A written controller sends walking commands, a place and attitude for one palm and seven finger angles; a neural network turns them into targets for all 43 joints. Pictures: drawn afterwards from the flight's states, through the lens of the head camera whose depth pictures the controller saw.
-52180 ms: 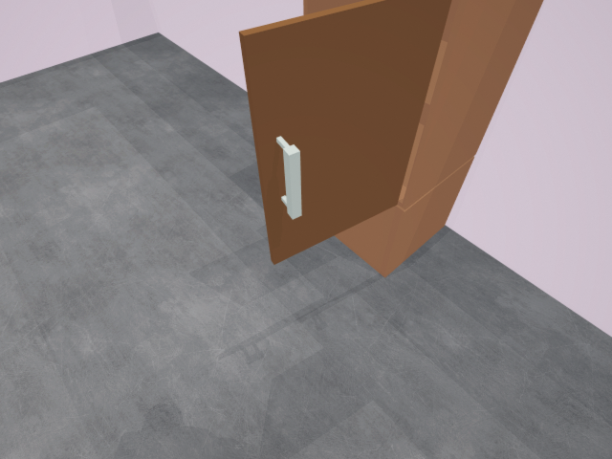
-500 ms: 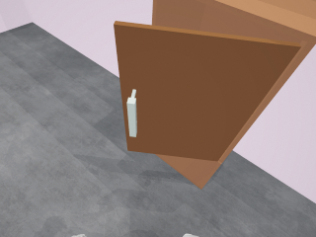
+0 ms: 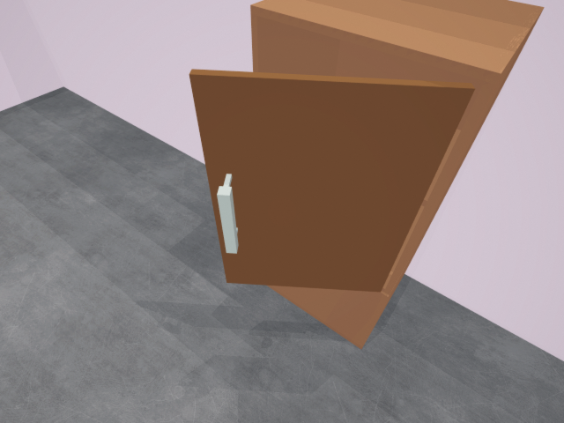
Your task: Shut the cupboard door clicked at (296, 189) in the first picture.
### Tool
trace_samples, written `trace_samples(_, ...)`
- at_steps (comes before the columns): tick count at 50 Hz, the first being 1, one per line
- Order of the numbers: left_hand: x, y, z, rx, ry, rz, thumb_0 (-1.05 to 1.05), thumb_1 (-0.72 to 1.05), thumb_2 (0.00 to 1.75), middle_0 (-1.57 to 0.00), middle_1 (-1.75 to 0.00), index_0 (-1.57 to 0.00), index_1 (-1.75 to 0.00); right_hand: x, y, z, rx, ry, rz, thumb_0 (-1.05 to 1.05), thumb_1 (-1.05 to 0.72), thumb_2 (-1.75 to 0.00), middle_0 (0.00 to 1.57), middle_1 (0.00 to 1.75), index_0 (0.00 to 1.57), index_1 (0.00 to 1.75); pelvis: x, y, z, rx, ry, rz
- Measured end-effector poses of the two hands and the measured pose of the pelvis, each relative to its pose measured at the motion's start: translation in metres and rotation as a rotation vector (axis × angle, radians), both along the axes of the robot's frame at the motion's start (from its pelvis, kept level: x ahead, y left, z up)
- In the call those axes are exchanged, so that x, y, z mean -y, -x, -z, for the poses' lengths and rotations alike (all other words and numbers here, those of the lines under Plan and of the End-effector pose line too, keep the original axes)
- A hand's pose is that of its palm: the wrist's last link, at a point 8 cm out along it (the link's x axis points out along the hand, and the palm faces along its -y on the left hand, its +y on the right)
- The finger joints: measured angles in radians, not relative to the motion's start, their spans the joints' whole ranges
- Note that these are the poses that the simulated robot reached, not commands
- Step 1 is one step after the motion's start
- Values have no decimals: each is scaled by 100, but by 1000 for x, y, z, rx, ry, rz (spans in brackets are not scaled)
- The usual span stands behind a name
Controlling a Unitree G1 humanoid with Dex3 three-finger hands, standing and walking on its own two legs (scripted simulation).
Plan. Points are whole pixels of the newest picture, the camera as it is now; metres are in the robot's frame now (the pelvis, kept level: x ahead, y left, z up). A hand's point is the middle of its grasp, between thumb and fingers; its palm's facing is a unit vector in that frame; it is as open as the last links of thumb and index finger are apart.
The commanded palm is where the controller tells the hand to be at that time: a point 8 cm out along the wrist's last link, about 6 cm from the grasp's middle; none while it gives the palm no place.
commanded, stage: come to a stop and stand still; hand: left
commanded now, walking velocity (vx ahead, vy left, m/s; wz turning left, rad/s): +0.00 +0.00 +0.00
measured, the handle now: (230, 215) +0.51 +0.13 -0.04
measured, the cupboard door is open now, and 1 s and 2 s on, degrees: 33 33 33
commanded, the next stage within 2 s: look again from close up in 0.22 s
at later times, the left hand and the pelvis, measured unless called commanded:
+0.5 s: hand out of the picture +0.01 +0.19 -0.18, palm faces +0.03 -0.98 -0.22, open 7.4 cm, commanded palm none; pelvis +0.00 +0.01 -0.01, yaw +2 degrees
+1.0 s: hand out of the picture +0.01 +0.26 -0.17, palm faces +0.01 -0.96 -0.30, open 7.4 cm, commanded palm none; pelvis -0.03 +0.03 -0.01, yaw +2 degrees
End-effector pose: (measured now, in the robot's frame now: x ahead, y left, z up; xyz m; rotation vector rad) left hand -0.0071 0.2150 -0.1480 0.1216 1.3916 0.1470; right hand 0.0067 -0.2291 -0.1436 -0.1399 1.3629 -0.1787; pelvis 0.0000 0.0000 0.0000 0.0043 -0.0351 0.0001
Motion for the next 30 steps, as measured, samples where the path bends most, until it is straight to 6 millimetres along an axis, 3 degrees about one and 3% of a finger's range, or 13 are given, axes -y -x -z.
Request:
trace_samples(9,12,13,5,-43,38,3,2,92,90,-20,-29,-20,-30,-5,60,-4,-149,5,41,0,-92,-90,20,30,20,30,1,5,-1,-8,6,-2)
trace_samples(16,10,17,4,-74,39,-6,1,91,90,-20,-29,-20,-30,-22,72,-4,-191,-23,58,1,-91,-90,20,30,20,30,-2,2,-1,-17,5,0)
trace_samples(21,-6,6,3,-17,-4,17,1,90,90,-20,-30,-20,-30,-25,48,5,-108,-32,28,1,-91,-90,20,30,20,30,-7,2,5,-33,13,-29)
trace_samples(30,-42,-27,-1,135,-81,13,1,90,90,-20,-29,-20,-30,-11,-35,6,141,23,-30,1,-92,-90,20,30,20,30,-18,0,13,-12,16,-21)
